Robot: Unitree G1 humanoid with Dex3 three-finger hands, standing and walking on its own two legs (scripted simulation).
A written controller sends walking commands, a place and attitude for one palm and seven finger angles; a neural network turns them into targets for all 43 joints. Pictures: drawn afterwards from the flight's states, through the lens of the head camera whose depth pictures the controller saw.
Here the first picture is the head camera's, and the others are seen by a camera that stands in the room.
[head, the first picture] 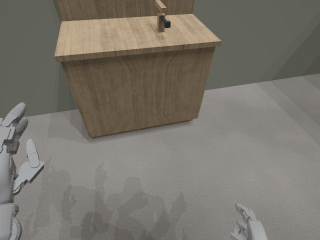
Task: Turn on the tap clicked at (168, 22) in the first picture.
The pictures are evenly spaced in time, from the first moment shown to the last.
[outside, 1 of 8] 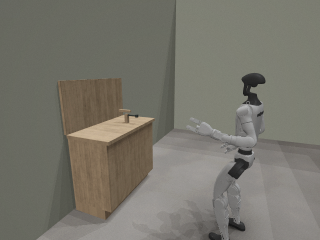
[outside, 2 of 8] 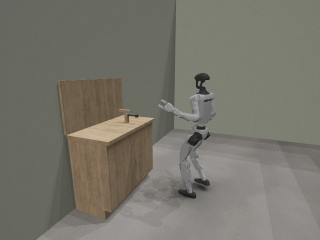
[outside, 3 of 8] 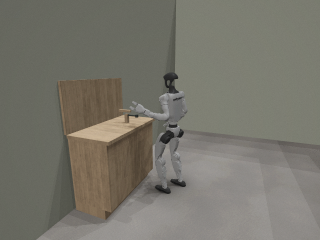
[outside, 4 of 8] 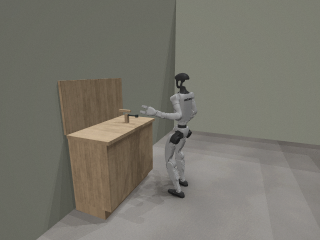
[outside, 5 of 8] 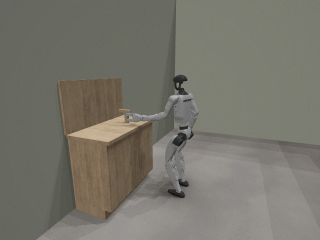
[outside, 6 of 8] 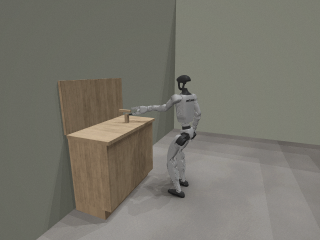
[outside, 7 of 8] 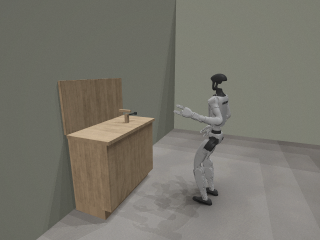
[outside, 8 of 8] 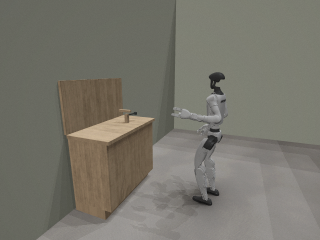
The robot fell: no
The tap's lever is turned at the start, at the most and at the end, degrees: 0 71 71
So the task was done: yes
